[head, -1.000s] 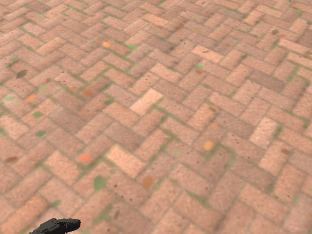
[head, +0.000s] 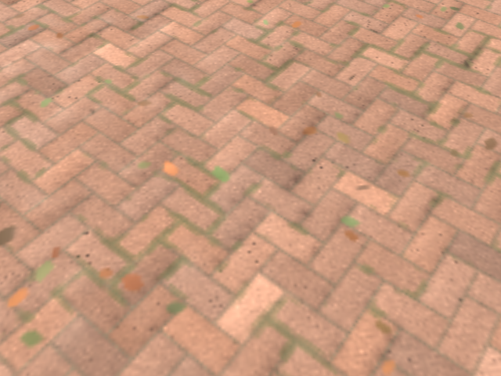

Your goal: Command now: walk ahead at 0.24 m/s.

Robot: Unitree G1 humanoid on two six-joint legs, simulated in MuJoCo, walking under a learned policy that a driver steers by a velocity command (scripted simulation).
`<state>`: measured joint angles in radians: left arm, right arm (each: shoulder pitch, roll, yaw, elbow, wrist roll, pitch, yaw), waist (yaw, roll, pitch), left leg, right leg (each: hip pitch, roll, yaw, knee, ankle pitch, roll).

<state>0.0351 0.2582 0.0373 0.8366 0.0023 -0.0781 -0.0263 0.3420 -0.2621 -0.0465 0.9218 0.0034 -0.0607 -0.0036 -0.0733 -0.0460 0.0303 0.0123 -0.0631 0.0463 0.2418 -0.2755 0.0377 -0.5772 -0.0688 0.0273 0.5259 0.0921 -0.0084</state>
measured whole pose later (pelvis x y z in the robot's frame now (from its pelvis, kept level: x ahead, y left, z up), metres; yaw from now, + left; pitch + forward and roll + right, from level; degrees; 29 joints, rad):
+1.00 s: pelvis +0.17 +0.00 -0.01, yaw +0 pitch -1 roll +0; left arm 0.14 0.23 0.04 1.10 -0.01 0.01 0.03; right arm 0.25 -0.22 -0.04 1.07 0.01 -0.01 -0.04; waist 0.00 0.00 0.01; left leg -0.15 0.02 0.01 0.53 -0.37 0.00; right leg -0.26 0.00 -0.02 0.57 -0.33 -0.02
